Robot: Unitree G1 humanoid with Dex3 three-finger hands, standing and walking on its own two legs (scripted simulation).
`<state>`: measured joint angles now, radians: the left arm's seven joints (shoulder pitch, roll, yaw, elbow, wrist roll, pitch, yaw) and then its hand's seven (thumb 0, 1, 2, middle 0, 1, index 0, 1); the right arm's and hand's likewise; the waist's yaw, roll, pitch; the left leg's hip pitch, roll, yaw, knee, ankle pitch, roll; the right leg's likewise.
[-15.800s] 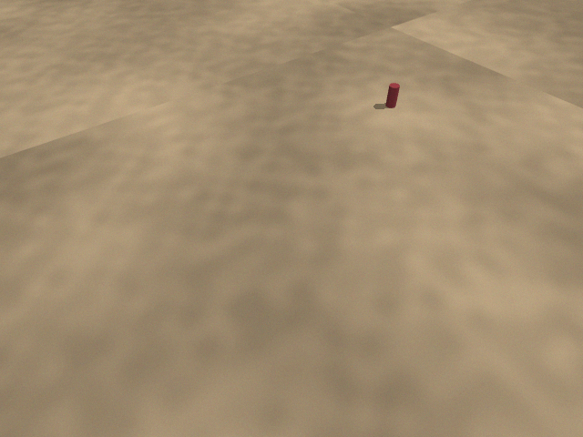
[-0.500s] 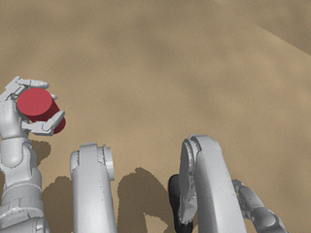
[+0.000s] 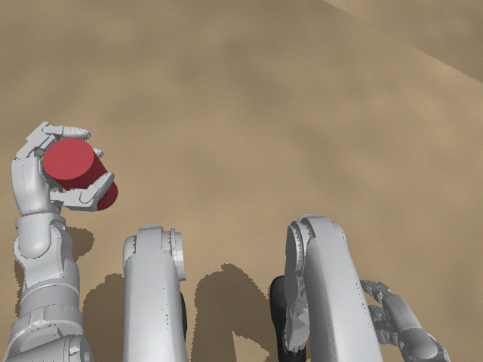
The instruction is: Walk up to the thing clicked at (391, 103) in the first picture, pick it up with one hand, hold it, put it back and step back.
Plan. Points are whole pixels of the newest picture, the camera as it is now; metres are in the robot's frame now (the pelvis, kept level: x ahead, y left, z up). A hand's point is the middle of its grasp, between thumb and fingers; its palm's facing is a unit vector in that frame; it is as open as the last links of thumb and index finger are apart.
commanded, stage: settle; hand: left
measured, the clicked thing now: (86, 178) +0.40 +0.26 -0.07
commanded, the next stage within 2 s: lift in 0.20 s
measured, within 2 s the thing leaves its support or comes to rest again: neither
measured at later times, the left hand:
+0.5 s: hand (76, 164) +0.41 +0.25 -0.02, palm faces +0.18 -0.98 -0.05, open 9.2 cm
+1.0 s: hand (38, 144) +0.38 +0.24 +0.10, palm faces +0.17 -0.98 -0.05, open 9.2 cm
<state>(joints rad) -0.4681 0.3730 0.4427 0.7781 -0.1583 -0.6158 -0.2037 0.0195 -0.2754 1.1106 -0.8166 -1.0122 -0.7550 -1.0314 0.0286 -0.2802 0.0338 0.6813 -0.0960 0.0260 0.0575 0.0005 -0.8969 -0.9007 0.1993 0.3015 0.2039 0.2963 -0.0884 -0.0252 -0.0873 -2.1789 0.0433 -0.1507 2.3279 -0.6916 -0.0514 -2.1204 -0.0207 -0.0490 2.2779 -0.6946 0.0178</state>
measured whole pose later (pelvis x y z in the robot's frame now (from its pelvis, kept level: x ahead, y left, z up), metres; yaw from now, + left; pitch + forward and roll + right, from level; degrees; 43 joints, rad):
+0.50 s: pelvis +0.00 +0.00 +0.02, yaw +1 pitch +31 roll -4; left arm -0.48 0.37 0.43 0.79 -0.15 -0.60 -0.22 0.02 -0.28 1.11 -0.82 -1.01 -0.75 -1.03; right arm 0.07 -0.27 0.02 0.69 -0.08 0.01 0.05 0.00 -0.91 -0.90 0.20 0.30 0.20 0.30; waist -0.09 -0.01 -0.12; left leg -2.14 0.04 -0.12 2.27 -0.68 -0.04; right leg -2.09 -0.03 -0.03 2.23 -0.69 0.02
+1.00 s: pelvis +0.01 +0.00 +0.11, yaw +3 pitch +32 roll -3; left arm -0.28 0.29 0.33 0.42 -0.21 -0.42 -0.17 0.02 -0.27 1.11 -0.82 -1.01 -0.75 -1.03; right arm 0.08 -0.26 -0.02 0.63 0.00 -0.02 -0.01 0.00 -0.91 -0.90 0.20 0.30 0.20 0.30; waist -0.04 0.01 -0.17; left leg -1.89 0.06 -0.09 1.99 -0.67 -0.04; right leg -1.85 -0.03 -0.03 1.96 -0.68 0.01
